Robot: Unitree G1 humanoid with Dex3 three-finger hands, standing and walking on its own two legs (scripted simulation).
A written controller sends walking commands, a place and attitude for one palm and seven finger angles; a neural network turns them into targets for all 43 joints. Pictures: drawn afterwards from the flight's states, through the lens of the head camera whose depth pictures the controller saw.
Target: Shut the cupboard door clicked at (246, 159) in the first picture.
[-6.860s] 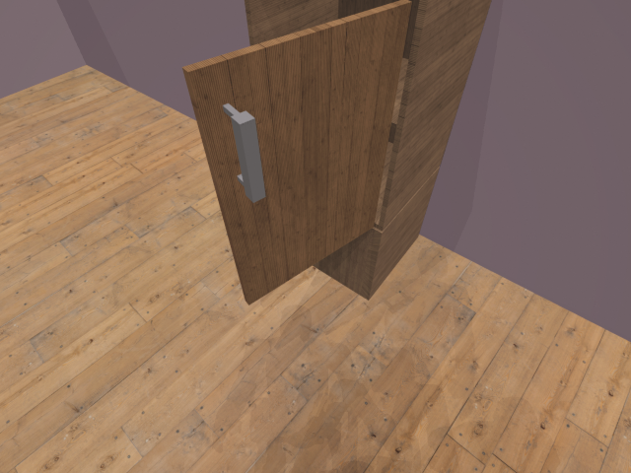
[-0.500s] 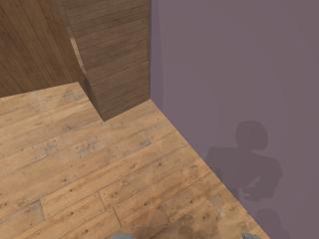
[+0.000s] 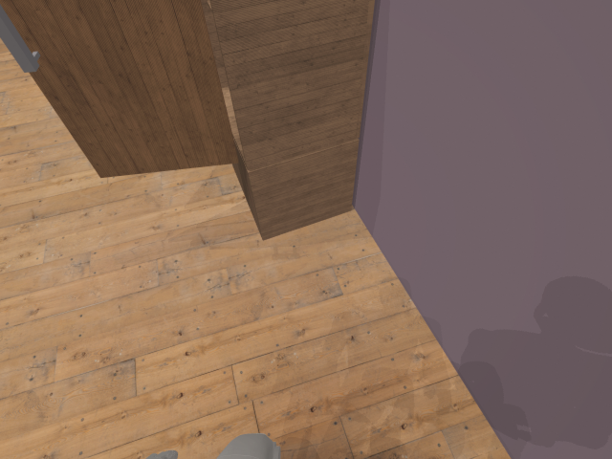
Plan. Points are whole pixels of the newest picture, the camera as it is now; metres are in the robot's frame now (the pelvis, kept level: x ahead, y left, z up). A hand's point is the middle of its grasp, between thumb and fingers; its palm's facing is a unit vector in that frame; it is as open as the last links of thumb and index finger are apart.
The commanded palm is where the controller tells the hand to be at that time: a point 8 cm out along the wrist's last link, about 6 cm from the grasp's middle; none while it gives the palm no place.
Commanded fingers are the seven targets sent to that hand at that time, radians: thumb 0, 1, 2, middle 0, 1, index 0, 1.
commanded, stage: turn to face it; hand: left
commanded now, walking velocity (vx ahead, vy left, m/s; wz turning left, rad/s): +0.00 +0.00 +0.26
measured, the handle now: (12, 29) +0.86 +0.64 +0.11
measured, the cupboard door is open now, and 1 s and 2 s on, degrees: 75 75 75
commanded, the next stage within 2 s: take the last steps up to it in 0.02 s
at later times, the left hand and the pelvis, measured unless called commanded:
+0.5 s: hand out of the picture +0.09 +0.22 -0.16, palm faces +0.18 -0.95 -0.24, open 7.4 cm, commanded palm none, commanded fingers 0.00 0.90 0.90 -0.20 -0.30 -0.20 -0.30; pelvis +0.05 +0.02 -0.01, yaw +9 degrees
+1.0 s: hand out of the picture +0.12 +0.32 -0.18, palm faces +0.30 -0.93 -0.20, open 7.4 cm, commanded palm none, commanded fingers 0.00 0.90 0.90 -0.20 -0.30 -0.20 -0.30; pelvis +0.19 +0.15 -0.01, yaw +13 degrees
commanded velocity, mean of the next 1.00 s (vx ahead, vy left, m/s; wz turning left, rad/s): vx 0.27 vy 0.13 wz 0.15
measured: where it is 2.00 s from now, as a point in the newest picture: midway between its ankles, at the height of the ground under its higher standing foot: (235, 363)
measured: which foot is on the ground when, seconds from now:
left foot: up 0.00-0.12, down 0.14-0.48, up 0.50-0.84, down 0.86-1.00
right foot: down 0.00-0.14, up 0.16-0.46, down 0.48-0.86, up 0.88-1.00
